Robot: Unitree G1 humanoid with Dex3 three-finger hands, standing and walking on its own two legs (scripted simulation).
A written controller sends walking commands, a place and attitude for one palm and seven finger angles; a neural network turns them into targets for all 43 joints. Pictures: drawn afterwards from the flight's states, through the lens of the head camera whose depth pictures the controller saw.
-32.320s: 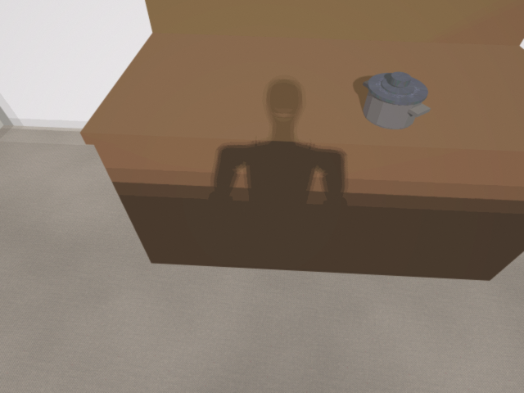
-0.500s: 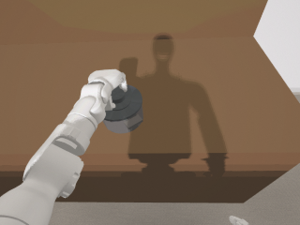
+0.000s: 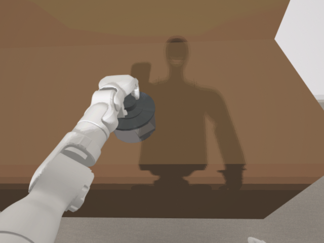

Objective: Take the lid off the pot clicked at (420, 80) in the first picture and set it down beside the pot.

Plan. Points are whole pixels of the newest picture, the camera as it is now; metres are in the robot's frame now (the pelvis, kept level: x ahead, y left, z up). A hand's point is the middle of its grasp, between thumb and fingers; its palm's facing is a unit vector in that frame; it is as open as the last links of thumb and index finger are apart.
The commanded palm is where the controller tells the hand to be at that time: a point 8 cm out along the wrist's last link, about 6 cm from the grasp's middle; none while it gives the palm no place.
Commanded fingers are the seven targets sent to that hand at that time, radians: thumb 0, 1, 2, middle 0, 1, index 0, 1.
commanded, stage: close the fingers and squeeze the knob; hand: left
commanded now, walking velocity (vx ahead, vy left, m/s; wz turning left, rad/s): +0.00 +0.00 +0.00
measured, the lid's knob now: (127, 103) +0.48 +0.09 +0.08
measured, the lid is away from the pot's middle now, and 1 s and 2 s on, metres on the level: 0.01 0.00 0.02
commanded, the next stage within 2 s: lift the lid straight up in 0.38 s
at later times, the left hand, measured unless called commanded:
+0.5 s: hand (123, 104) +0.45 +0.10 +0.10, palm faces -0.33 -0.02 -0.94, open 8.6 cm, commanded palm +0.45 +0.09 +0.16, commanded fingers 0.00 0.53 1.11 -0.98 -1.08 -0.75 -0.99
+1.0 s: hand (119, 93) +0.46 +0.10 +0.13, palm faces -0.27 -0.04 -0.96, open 8.6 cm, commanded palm +0.44 +0.10 +0.20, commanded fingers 0.00 0.53 1.12 -0.99 -1.08 -0.76 -0.99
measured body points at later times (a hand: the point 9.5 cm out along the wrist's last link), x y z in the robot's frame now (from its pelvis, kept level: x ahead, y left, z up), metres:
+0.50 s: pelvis +0.00 +0.00 +0.00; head +0.03 -0.03 +0.45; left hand +0.47 +0.10 +0.15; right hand +0.09 -0.26 -0.14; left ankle +0.00 +0.07 -0.74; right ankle -0.02 -0.11 -0.74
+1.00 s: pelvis +0.01 +0.00 +0.00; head +0.02 -0.04 +0.45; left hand +0.47 +0.10 +0.19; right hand +0.12 -0.25 -0.13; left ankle +0.00 +0.07 -0.74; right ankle -0.02 -0.11 -0.74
